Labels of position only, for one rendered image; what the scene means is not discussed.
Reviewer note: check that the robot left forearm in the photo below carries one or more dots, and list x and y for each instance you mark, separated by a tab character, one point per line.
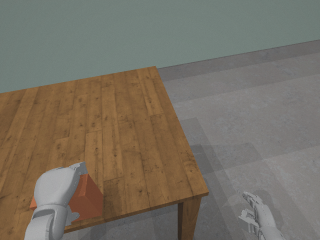
47	223

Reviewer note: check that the robot left hand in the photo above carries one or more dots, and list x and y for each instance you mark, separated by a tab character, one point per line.
58	185

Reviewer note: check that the sponge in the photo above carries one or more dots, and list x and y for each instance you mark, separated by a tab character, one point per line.
87	199

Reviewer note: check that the table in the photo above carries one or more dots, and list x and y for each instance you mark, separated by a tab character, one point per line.
122	125

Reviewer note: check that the robot right hand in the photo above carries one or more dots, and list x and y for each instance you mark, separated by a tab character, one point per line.
253	221

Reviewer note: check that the robot right forearm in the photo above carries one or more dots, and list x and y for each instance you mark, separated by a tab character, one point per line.
269	233

